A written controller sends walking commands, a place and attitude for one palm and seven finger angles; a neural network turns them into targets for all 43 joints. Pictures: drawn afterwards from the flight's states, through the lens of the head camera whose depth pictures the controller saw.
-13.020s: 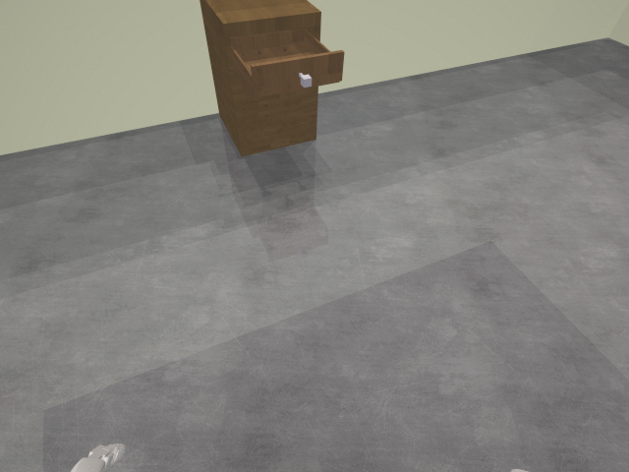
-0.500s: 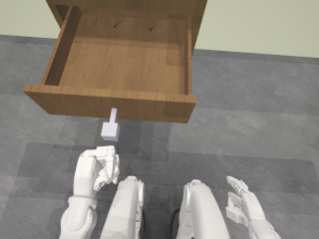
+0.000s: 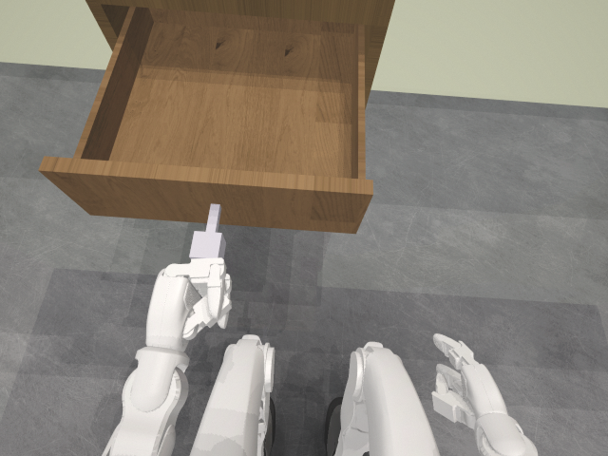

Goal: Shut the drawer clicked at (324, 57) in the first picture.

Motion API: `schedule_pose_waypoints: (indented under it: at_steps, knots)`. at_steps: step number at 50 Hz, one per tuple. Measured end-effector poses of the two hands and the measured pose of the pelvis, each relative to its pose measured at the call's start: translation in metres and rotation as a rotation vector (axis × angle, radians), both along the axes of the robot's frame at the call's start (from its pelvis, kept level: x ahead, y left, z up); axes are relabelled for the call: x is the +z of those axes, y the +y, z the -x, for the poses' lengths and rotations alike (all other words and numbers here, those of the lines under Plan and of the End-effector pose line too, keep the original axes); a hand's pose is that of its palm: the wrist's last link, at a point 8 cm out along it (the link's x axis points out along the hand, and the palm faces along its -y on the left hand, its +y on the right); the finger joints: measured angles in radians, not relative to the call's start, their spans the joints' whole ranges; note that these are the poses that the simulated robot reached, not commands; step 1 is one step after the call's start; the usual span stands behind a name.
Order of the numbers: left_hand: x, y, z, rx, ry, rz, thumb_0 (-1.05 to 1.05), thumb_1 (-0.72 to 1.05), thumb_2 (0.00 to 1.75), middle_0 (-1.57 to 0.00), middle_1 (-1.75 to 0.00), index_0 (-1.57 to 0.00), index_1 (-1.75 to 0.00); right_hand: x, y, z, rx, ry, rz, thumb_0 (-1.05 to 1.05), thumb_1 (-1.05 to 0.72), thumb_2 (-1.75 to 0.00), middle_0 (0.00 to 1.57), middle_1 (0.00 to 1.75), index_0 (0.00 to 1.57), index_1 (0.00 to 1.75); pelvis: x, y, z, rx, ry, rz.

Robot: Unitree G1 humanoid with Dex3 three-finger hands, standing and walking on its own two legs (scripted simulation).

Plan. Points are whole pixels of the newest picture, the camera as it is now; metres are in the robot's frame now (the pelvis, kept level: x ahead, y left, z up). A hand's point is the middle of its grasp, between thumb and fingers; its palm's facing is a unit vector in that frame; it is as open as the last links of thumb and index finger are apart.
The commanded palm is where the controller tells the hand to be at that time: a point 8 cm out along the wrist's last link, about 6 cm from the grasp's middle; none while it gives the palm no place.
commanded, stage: push the drawer shut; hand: left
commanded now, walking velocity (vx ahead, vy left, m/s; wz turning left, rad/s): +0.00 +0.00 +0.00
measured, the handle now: (211, 235) +0.38 +0.15 -0.01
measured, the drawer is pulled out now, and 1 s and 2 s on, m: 0.28 0.16 0.04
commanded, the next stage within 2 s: none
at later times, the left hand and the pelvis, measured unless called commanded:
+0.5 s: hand (226, 266) +0.34 +0.12 -0.01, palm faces -0.06 -1.00 -0.04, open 2.7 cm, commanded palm +0.35 +0.16 -0.01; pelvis -0.02 +0.01 +0.00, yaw -1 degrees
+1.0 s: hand (238, 212) +0.42 +0.12 -0.01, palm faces -0.03 -1.00 -0.05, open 2.8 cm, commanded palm +0.41 +0.15 -0.01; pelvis -0.02 +0.02 +0.00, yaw -1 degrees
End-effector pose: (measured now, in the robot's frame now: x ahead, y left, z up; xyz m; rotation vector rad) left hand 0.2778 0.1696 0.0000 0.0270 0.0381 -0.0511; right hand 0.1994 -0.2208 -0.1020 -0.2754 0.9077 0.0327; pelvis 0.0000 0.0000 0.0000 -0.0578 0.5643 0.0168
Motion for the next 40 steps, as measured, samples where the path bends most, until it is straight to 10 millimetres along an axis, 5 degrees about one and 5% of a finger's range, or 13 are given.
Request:
schedule_pose_waypoints:
  at_steps: [13,40]
  knots:
    - [-0.005,0.005,-0.011,-0.004,-0.019,-0.007,-0.06,0.83,0.97,-1.4,-1.6,-1.4,-1.6,-0.004,-0.011,0.025,-0.018,0.059,0.044,0.01,-0.9,-0.9,0.2,0.3,0.2,0.29,-0.001,-0.002,0.008,0.003,-0.01,0.005]
    - [-0.006,0.007,-0.092,0.003,-0.043,-0.013,-0.07,0.8,0.96,-1.4,-1.6,-1.4,-1.6,-0.004,-0.015,0.087,-0.103,0.178,0.099,0.01,-0.9,-0.9,0.2,0.3,0.2,0.29,-0.002,0.016,0.02,-0.005,-0.004,0.023]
